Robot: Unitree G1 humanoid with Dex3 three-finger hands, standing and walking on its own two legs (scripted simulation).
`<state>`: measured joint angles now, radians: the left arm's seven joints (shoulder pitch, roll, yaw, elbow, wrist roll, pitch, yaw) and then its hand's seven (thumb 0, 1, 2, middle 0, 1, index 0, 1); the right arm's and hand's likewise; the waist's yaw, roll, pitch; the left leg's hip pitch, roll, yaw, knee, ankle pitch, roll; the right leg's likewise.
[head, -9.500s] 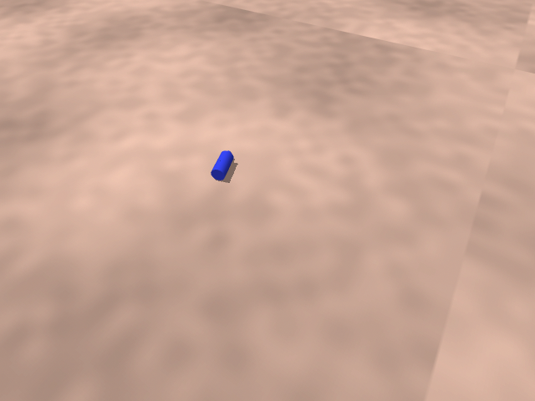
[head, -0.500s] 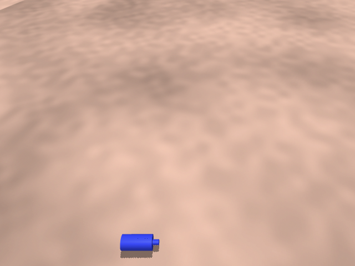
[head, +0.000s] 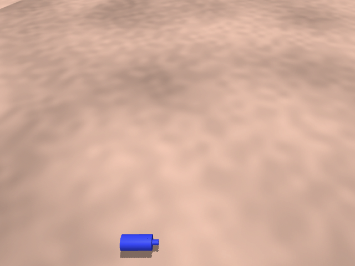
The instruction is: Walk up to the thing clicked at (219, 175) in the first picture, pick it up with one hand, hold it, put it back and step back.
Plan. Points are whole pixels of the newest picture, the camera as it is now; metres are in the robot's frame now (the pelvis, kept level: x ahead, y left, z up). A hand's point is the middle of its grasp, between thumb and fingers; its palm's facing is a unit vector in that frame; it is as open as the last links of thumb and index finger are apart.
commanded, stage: stand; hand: left
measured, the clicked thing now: (140, 242) +0.39 +0.23 -0.74
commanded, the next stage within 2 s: walk up in 1.84 s
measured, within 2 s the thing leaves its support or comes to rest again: neither
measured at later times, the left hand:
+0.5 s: hand out of the picture +0.07 +0.26 -0.16, palm faces -0.03 -0.94 -0.35, open 7.3 cm
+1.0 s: hand out of the picture +0.08 +0.26 -0.16, palm faces -0.03 -0.94 -0.35, open 7.3 cm
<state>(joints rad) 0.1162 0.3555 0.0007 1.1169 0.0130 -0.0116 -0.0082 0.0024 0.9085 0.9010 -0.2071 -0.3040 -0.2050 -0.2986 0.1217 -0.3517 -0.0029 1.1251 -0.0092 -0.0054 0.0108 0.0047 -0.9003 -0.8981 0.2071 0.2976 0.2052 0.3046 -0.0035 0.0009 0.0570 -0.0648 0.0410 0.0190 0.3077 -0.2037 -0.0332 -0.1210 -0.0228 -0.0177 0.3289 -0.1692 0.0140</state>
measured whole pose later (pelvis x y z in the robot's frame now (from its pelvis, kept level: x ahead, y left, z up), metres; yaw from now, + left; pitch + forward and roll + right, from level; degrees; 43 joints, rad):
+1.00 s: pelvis +0.00 +0.00 +0.00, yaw +0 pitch -2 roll +0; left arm 0.12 0.35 0.00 1.11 0.01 -0.01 -0.01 0.00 0.91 0.90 -0.21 -0.30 -0.20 -0.30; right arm 0.12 -0.35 0.00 1.12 -0.01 -0.01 0.01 0.00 -0.90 -0.90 0.21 0.30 0.21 0.30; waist 0.00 0.00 0.06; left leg -0.06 0.04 0.02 0.31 -0.21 -0.03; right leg -0.12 -0.02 -0.01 0.33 -0.18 0.02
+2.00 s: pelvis +0.01 +0.01 +0.00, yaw -1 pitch -2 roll +0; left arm 0.16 0.35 0.03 1.10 0.03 -0.02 -0.01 0.00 0.91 0.90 -0.21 -0.30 -0.21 -0.30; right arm 0.16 -0.37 -0.03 1.10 -0.02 0.01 0.02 0.00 -0.90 -0.90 0.21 0.30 0.20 0.30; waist 0.01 0.01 0.04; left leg -0.08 0.04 0.04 0.37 -0.25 -0.02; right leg -0.13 -0.03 0.00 0.36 -0.20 0.03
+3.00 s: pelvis +0.02 +0.02 -0.01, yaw -2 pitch -3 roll +0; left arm 0.15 0.37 0.01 1.06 0.02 -0.02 0.01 0.00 0.91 0.90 -0.21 -0.30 -0.21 -0.30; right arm 0.13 -0.36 -0.05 1.04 -0.01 0.03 0.03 0.01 -0.90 -0.90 0.21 0.30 0.21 0.30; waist 0.01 0.01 0.08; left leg -0.05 0.02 0.06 0.40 -0.29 -0.01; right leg -0.13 -0.04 0.02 0.44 -0.25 0.04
